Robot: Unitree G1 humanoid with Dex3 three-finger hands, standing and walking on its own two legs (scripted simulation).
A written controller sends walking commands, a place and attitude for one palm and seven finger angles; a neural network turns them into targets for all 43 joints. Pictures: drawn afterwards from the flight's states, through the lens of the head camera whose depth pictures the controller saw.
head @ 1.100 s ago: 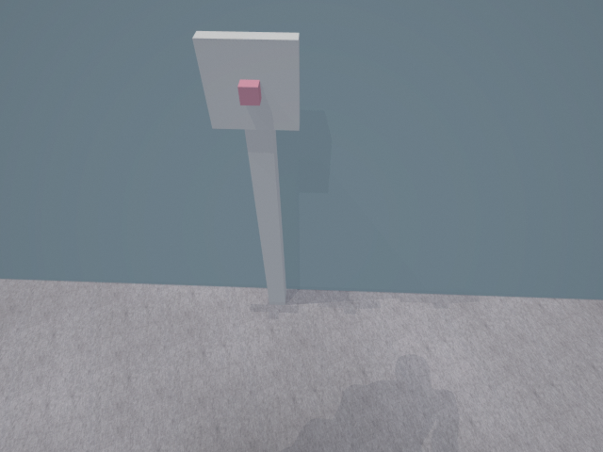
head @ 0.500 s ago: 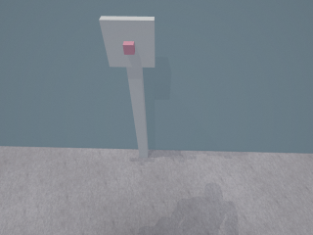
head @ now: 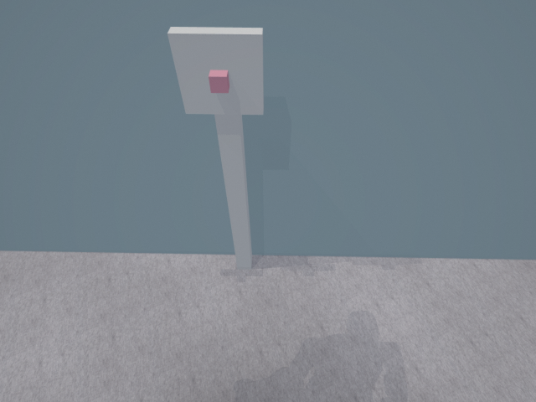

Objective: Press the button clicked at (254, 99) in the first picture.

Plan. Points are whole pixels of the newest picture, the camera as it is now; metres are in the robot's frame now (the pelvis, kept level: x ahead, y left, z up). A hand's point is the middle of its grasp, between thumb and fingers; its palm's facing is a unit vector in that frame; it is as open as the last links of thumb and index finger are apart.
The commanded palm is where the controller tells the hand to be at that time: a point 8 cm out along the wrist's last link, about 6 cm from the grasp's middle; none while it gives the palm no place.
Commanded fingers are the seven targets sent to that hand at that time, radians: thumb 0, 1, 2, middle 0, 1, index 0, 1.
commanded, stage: take the last steps up to it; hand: left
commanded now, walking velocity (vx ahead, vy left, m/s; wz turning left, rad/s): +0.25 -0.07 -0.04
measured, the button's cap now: (219, 80) +0.69 +0.14 +0.12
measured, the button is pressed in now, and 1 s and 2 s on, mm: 0 0 0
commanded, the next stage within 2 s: come to a stop and stand still in 0.64 s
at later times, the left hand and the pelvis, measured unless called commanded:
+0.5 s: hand out of the picture +0.10 +0.16 -0.18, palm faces -0.02 -0.98 -0.19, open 7.3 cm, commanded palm none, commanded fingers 0.00 0.90 0.90 -0.20 -0.30 -0.20 -0.30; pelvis +0.08 -0.02 +0.00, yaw -1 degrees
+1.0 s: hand (227, 394) +0.17 +0.09 -0.19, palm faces +0.10 -0.98 -0.17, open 7.3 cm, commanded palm none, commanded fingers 0.00 0.90 0.90 -0.20 -0.30 -0.20 -0.30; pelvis +0.19 -0.07 -0.01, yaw +2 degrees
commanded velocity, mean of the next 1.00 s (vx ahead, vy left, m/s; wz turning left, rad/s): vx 0.07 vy -0.03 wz -0.01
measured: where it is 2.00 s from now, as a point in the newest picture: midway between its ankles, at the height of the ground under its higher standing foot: outside the picture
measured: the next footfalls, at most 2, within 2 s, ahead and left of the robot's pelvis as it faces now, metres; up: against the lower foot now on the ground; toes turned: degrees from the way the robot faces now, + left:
right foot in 0.58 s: +0.17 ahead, -0.18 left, +0.00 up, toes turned -4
left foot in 0.82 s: +0.20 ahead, +0.05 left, +0.00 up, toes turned +5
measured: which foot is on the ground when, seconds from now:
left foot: down 0.00-0.58, up 0.60-0.80, down 0.82-1.00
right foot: down 0.00-0.30, up 0.32-0.56, down 0.58-1.00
